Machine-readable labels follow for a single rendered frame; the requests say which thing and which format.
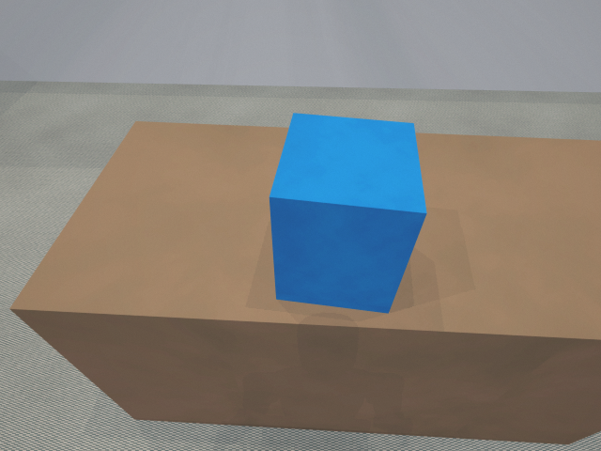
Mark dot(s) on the pedestal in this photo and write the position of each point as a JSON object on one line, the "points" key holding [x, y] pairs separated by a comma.
{"points": [[160, 289]]}

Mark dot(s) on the carton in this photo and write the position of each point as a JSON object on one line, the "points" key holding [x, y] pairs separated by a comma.
{"points": [[346, 208]]}

